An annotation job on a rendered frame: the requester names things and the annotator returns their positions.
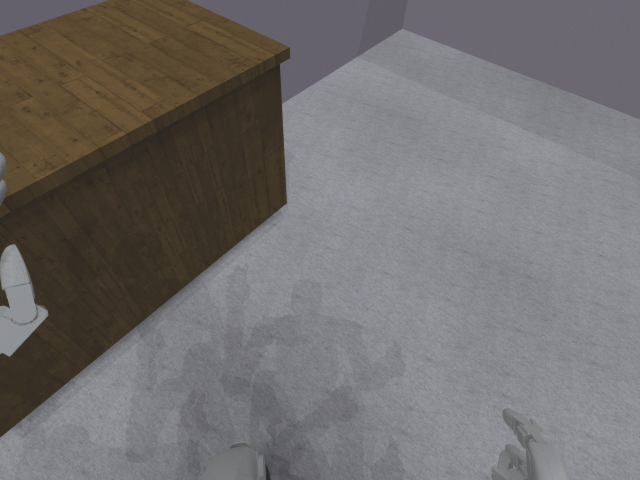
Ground left robot shin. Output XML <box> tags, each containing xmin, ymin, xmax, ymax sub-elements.
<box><xmin>230</xmin><ymin>442</ymin><xmax>253</xmax><ymax>450</ymax></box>

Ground left robot thigh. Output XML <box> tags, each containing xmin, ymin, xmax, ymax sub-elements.
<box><xmin>200</xmin><ymin>447</ymin><xmax>266</xmax><ymax>480</ymax></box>

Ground counter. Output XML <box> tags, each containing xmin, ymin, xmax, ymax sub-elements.
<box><xmin>0</xmin><ymin>0</ymin><xmax>290</xmax><ymax>437</ymax></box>

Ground robot left hand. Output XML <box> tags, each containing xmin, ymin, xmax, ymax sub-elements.
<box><xmin>0</xmin><ymin>153</ymin><xmax>48</xmax><ymax>357</ymax></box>

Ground robot right hand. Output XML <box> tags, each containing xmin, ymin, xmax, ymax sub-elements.
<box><xmin>492</xmin><ymin>408</ymin><xmax>569</xmax><ymax>480</ymax></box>

